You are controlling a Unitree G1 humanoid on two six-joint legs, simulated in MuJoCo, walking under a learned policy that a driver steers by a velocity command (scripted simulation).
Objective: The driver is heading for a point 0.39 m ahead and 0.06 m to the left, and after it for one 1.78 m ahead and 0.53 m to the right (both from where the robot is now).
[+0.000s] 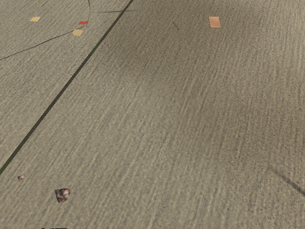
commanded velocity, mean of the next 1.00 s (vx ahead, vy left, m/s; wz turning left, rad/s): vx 0.26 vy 0.00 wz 0.03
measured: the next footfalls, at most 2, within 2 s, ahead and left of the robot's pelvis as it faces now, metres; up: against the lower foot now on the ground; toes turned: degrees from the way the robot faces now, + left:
left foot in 0.42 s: +0.37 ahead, +0.20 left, +0.00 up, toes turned +16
right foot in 0.92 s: +0.40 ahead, -0.05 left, +0.00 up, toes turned -5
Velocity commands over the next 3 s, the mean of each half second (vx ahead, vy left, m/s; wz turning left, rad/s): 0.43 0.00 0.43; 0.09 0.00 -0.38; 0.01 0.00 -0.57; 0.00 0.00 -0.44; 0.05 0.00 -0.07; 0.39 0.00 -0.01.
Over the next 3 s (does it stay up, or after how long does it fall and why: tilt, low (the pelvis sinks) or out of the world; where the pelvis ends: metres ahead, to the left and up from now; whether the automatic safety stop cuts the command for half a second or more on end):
stays up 0.57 -0.01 0.02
